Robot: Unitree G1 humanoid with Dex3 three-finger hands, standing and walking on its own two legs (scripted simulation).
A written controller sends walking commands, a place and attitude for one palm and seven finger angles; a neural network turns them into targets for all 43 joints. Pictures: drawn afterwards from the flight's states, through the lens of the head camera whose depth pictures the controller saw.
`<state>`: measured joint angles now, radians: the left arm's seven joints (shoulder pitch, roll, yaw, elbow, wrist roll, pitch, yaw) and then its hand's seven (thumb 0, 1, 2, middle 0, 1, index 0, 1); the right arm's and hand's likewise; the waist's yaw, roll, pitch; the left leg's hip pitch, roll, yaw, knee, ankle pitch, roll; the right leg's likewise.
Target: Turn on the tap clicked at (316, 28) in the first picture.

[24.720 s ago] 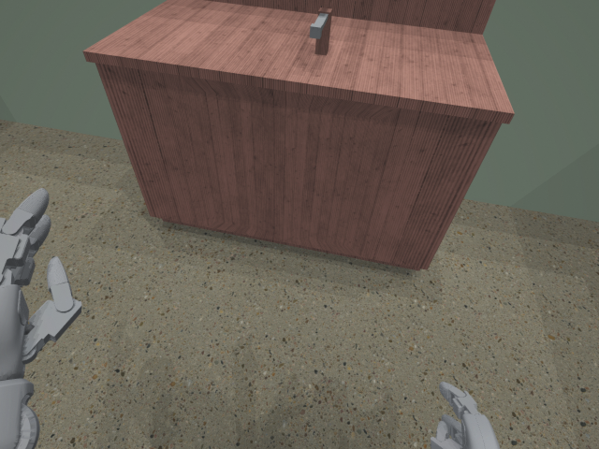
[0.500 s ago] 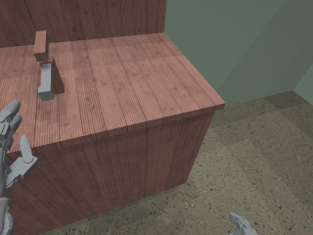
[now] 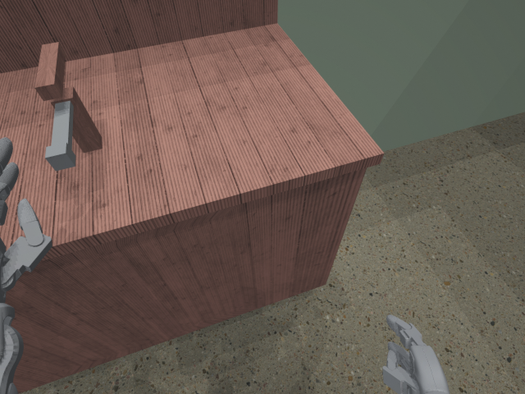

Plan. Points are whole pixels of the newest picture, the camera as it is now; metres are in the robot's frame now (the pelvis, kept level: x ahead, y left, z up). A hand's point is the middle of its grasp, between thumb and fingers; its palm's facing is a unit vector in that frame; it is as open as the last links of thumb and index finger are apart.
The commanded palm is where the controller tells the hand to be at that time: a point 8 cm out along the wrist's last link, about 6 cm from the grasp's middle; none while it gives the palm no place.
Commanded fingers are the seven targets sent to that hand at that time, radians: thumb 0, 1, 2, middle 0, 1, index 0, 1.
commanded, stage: come to a stop and stand still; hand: left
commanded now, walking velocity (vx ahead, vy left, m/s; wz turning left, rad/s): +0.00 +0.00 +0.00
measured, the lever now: (61, 156) +0.40 +0.34 +0.14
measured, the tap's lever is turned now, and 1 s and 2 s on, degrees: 0 0 0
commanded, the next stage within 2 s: look again from close up in 0.04 s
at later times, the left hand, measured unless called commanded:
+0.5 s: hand (32, 276) +0.21 +0.27 +0.15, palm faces +0.39 -0.88 -0.28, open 7.4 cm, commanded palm +0.14 +0.30 +0.18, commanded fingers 0.00 0.90 0.90 -0.20 -0.30 -0.20 -0.30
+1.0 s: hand (11, 243) +0.23 +0.28 +0.18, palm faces +0.43 -0.82 -0.37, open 7.4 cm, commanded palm +0.14 +0.31 +0.18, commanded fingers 0.00 0.90 0.90 -0.20 -0.30 -0.20 -0.30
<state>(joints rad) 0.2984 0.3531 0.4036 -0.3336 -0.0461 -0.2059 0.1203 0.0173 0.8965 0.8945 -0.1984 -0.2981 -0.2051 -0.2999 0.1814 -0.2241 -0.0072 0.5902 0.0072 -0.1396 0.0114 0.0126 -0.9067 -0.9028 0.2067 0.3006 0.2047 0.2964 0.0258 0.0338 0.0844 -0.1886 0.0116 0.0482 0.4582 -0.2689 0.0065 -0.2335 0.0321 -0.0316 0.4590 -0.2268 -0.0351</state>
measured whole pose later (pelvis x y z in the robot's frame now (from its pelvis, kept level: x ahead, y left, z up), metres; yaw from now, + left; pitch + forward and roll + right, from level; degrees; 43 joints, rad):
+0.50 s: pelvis -0.02 +0.03 +0.01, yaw +0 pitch -2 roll -1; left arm 0.35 0.32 0.29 -0.38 -0.03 -0.16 0.12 0.02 0.89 0.89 -0.20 -0.30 -0.21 -0.30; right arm 0.21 -0.18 0.04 0.56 -0.02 -0.11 -0.03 0.01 -0.91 -0.90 0.21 0.30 0.20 0.30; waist 0.03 -0.04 0.03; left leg -0.15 -0.01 0.06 0.40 -0.22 0.04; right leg -0.16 0.02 -0.02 0.34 -0.14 -0.01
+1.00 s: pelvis -0.02 +0.03 +0.00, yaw -1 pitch -1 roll -1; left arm 0.27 0.37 0.41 -0.38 -0.04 -0.24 0.10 0.02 0.90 0.89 -0.20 -0.30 -0.20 -0.30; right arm 0.18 -0.20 0.01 0.56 0.00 -0.17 0.02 0.01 -0.91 -0.90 0.21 0.30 0.21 0.30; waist 0.02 0.01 0.07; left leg -0.21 -0.01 0.07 0.48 -0.26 0.04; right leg -0.24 0.01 -0.01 0.44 -0.19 0.00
